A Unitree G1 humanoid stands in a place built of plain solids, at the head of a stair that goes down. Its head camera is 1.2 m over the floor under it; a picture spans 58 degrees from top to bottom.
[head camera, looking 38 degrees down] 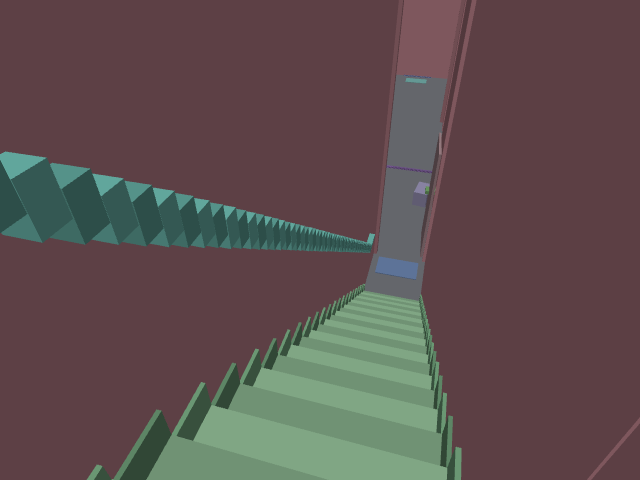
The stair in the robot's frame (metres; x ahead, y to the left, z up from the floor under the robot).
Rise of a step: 0.18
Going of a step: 0.23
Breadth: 0.95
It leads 15 degrees to the right of straight ahead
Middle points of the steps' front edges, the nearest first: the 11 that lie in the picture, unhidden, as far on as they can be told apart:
0.83 -0.01 -0.36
1.05 -0.07 -0.54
1.26 -0.13 -0.73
1.48 -0.19 -0.91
1.70 -0.25 -1.09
1.92 -0.31 -1.27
2.14 -0.37 -1.45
2.35 -0.43 -1.64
2.57 -0.49 -1.82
2.79 -0.55 -2.00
3.01 -0.61 -2.18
